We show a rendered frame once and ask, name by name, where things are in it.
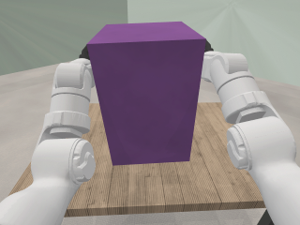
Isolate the robot right forearm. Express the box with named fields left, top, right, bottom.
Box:
left=201, top=51, right=297, bottom=157

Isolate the table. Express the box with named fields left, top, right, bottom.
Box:
left=8, top=102, right=275, bottom=225

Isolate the robot left forearm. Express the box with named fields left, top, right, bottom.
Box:
left=31, top=58, right=96, bottom=175

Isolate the robot left hand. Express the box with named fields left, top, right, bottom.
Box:
left=79, top=45, right=90, bottom=60

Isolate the right robot upper arm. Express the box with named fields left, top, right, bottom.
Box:
left=226, top=115, right=300, bottom=225

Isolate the carton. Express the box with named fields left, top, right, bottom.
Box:
left=86, top=22, right=206, bottom=166

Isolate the left robot upper arm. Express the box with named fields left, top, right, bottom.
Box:
left=0, top=138, right=96, bottom=225

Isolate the robot right hand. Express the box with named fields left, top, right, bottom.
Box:
left=204, top=40, right=214, bottom=53

